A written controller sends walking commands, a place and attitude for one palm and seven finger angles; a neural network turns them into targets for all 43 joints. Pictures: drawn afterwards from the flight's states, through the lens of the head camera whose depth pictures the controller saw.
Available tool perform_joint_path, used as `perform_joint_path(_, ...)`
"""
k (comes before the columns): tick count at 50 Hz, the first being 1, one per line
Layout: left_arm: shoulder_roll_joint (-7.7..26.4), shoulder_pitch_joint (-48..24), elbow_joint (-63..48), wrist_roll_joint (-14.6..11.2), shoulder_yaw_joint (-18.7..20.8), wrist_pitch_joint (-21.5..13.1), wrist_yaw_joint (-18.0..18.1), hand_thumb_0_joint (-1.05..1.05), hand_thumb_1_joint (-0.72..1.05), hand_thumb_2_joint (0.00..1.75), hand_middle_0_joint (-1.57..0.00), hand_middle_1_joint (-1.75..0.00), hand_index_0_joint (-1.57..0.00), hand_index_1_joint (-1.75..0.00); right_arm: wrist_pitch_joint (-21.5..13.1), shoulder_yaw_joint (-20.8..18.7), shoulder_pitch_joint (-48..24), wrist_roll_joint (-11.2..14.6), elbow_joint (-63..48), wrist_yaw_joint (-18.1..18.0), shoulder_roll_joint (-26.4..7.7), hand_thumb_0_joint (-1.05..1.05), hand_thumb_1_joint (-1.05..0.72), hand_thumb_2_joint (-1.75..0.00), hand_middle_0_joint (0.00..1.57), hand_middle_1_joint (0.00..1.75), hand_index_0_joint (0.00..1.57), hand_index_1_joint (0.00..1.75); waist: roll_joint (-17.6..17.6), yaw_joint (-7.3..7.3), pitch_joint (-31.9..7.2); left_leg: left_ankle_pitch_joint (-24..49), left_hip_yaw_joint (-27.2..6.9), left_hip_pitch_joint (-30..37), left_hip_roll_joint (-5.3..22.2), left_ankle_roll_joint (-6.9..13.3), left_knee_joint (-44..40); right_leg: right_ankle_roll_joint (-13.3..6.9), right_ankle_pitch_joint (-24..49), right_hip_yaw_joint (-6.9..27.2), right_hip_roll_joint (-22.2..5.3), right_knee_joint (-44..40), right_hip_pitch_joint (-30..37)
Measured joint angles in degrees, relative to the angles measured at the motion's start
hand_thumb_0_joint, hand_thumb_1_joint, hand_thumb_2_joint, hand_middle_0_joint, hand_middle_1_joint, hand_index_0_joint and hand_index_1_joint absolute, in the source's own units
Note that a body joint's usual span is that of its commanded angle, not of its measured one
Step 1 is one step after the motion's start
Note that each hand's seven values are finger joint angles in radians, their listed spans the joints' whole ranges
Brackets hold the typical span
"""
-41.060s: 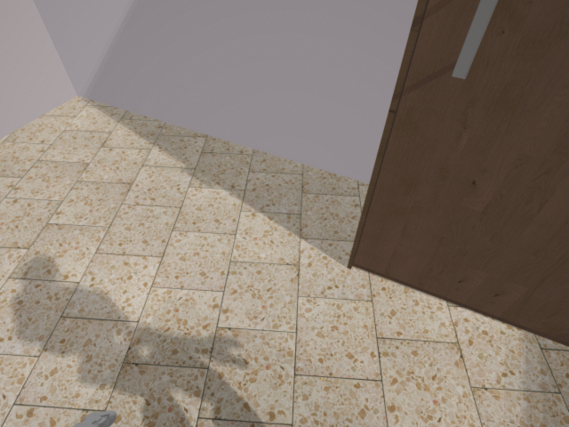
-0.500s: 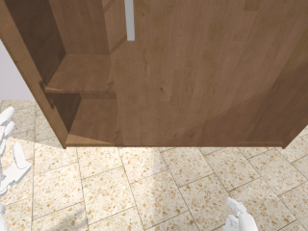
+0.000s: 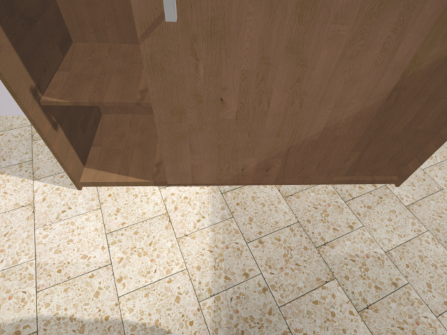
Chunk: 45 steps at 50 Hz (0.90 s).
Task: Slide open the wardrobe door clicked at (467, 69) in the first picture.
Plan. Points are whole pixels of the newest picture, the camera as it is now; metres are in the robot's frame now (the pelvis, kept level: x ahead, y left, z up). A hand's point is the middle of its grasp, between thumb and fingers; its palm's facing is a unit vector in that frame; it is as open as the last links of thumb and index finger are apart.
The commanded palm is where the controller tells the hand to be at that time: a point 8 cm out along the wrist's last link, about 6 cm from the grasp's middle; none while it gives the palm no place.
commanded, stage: let the arm hang, fingers relaxed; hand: left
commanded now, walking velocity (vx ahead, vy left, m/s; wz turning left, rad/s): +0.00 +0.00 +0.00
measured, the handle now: out of the picture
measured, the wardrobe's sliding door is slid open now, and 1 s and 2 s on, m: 0.45 0.45 0.45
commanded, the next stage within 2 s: look to check the result in 0.64 s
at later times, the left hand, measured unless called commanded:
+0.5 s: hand out of the picture +0.12 +0.22 -0.15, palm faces -0.07 -0.95 -0.30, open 7.4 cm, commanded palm none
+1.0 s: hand out of the picture +0.08 +0.22 -0.16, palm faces -0.05 -0.96 -0.27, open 7.4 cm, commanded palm none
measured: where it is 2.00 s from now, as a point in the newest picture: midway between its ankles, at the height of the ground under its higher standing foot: outside the picture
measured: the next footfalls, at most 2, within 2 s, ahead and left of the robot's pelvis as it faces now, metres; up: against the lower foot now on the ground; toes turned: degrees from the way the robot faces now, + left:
none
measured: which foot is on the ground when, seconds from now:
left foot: down 0.00-1.00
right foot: down 0.00-1.00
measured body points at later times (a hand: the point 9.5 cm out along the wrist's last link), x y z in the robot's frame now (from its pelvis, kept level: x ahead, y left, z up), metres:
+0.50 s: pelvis +0.03 +0.01 +0.01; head +0.04 +0.00 +0.46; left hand +0.12 +0.27 -0.13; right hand +0.08 -0.25 -0.14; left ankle +0.04 +0.10 -0.74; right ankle +0.05 -0.11 -0.74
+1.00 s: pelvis +0.05 +0.00 +0.01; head +0.07 +0.00 +0.46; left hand +0.09 +0.27 -0.14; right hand +0.08 -0.25 -0.14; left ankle +0.04 +0.10 -0.74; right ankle +0.05 -0.11 -0.74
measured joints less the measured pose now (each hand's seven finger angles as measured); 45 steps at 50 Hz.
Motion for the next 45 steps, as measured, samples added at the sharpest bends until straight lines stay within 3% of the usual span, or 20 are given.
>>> perform_joint_path(15,3.12,-6.28,5.36,-0.15,1.17,-1.62,0.61,0.01,0.91,0.90,-0.20,-0.30,-0.20,-0.29,-1.71,0.05,-4.06,0.32,3.58,-0.11,0.62,0.01,-0.91,-0.90,0.20,0.30,0.20,0.30,4.11,0.01,-2.45,1.14,1.47,4.64,-0.51,0.42,-5.29,0.69,1.00,1.60,-0.27,-4.01,3.58)
perform_joint_path(33,-0.54,-9.46,6.61,-0.13,-0.01,-2.29,0.45,0.01,0.90,0.90,-0.21,-0.30,-0.21,-0.30,-2.49,0.66,-8.04,0.46,5.74,-0.28,0.92,0.01,-0.91,-0.90,0.20,0.30,0.20,0.30,1.99,-0.23,-2.73,1.41,1.95,8.97,-1.02,0.39,-9.63,1.06,0.51,2.23,-0.57,-6.56,6.92)
perform_joint_path(45,-0.06,-6.68,8.66,-0.25,0.50,-2.07,0.68,0.01,0.90,0.90,-0.21,-0.30,-0.21,-0.29,-2.27,0.68,-6.82,0.56,7.08,-0.74,1.53,0.01,-0.91,-0.90,0.20,0.30,0.20,0.30,1.91,0.11,-1.73,1.00,1.55,10.10,-0.83,0.17,-10.33,0.87,0.18,1.88,-0.36,-7.63,8.32)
